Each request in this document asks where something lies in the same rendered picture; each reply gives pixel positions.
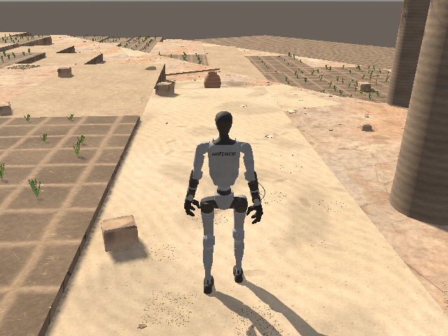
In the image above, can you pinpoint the robot left thigh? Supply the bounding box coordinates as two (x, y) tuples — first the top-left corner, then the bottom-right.
(200, 196), (215, 248)

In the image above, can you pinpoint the robot left hand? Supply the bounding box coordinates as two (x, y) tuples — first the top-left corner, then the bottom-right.
(184, 199), (200, 216)

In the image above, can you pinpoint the robot right forearm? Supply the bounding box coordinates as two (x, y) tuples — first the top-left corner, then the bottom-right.
(248, 171), (261, 206)

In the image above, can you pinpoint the robot thigh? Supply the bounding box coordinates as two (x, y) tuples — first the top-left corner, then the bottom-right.
(200, 196), (215, 248)
(232, 195), (248, 241)

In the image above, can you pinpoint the robot right thigh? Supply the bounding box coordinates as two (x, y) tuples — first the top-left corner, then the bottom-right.
(232, 195), (248, 241)

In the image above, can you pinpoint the robot left forearm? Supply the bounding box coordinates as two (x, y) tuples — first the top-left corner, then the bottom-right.
(185, 170), (199, 201)

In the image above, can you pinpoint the robot right hand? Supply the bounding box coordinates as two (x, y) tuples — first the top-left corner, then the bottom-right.
(246, 204), (263, 224)

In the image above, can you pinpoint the right robot upper arm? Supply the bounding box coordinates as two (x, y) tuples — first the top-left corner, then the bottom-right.
(239, 141), (255, 181)

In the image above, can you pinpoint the left robot upper arm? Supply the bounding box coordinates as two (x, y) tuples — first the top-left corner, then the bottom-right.
(192, 141), (209, 180)

